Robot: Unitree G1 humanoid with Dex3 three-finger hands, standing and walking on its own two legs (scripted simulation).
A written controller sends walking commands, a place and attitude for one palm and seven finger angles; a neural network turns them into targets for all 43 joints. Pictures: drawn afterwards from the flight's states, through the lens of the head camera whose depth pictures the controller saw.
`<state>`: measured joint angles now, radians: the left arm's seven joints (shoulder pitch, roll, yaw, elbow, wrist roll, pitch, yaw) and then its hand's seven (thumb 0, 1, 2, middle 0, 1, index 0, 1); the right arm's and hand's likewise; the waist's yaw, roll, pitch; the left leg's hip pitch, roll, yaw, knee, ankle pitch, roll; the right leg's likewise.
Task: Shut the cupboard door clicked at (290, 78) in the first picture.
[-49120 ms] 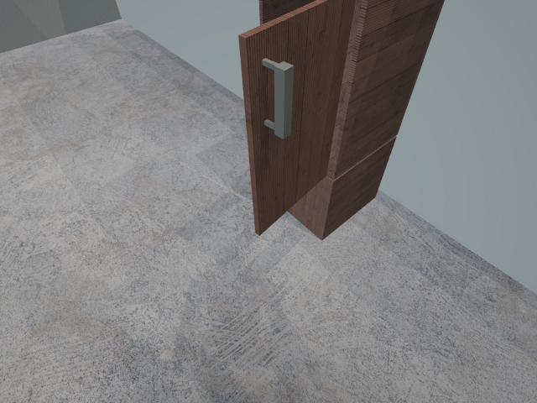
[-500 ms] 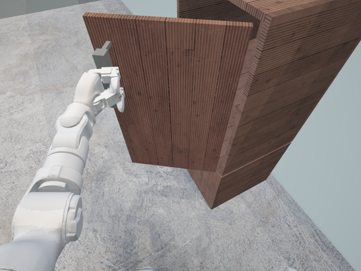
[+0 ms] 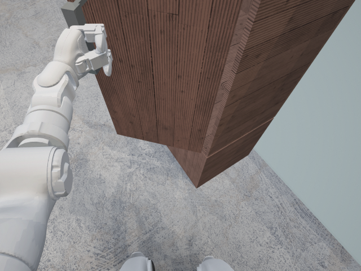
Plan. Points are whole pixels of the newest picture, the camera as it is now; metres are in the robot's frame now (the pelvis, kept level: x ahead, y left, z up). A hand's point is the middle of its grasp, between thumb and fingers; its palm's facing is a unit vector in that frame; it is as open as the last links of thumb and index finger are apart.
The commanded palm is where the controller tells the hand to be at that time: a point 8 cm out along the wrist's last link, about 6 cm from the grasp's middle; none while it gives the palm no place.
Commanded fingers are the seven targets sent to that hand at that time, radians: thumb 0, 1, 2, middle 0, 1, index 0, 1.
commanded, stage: push the door shut along its arc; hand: left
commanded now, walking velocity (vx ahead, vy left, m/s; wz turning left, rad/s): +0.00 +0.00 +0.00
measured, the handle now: (88, 36) +0.60 +0.15 +0.15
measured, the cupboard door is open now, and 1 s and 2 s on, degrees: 44 28 28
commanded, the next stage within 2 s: pull the fist back off the door in 0.72 s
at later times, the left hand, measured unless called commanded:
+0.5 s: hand (132, 36) +0.58 +0.06 +0.17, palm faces -0.39 -0.92 +0.01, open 2.9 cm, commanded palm +0.60 +0.10 +0.16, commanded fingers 0.00 0.90 0.90 -1.30 -1.50 -1.30 -1.50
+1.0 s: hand (142, 28) +0.61 +0.03 +0.17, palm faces -0.03 -1.00 +0.09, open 2.9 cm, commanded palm +0.59 +0.06 +0.16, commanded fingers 0.00 0.90 0.90 -1.30 -1.50 -1.30 -1.50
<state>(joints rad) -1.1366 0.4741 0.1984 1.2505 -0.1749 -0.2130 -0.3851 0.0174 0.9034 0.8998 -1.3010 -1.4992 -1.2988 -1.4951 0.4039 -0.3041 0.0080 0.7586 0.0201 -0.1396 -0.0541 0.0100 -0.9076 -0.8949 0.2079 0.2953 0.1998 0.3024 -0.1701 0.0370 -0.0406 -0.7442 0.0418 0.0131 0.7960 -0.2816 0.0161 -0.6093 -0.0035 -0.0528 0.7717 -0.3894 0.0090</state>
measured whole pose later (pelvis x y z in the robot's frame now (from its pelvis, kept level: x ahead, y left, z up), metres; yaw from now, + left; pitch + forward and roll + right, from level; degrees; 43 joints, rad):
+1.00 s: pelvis +0.02 -0.01 -0.02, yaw -1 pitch +23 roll -3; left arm -1.43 0.37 0.33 1.33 -0.01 -0.13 0.08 0.00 0.79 0.90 -1.30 -1.50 -1.30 -1.50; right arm 0.47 -0.28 -0.01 0.72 -0.08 -0.12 0.05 0.00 -0.91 -0.90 0.21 0.29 0.20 0.30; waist -0.24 0.07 -0.09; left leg -0.96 0.06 -0.01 0.90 -0.33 0.00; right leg -0.81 0.02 -0.07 0.85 -0.43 0.00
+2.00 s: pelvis +0.04 -0.02 +0.02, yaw -2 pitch +9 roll +0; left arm -0.77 0.17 0.26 0.91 -0.09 -0.22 0.04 0.02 0.90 0.90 -1.29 -1.50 -1.30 -1.49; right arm 0.38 -0.24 -0.01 0.66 0.02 -0.02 0.02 0.01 -0.91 -0.90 0.21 0.29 0.20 0.30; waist -0.09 0.07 -0.11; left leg -0.51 0.06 0.07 0.65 -0.29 -0.01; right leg -0.43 0.01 0.00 0.67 -0.40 -0.02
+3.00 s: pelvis +0.04 -0.01 +0.04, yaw -1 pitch -4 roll +0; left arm 0.43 0.34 0.32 -0.31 -0.08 -0.08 0.08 0.02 0.89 0.90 -0.47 -0.59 -0.47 -0.58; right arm 0.21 -0.23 0.02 0.63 0.02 -0.03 -0.07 0.02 -0.91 -0.90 0.21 0.30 0.20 0.30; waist 0.05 0.08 0.01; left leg -0.14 0.02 0.05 0.41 -0.19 0.00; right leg -0.01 -0.01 -0.02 0.37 -0.28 0.00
